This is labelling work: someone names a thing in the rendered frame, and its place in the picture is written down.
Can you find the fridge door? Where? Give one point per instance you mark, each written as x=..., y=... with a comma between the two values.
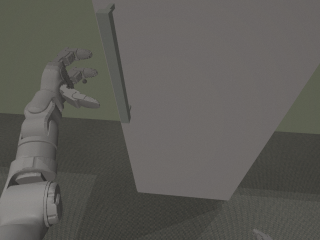
x=209, y=81

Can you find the handle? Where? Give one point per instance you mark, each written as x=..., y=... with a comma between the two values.
x=110, y=44

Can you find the left robot forearm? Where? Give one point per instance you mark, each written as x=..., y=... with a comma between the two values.
x=38, y=142

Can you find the robot right hand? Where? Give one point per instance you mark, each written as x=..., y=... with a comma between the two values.
x=260, y=235

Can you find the robot left hand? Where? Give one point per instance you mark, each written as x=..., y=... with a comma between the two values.
x=55, y=77

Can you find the left robot upper arm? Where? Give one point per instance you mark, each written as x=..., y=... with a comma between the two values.
x=28, y=210

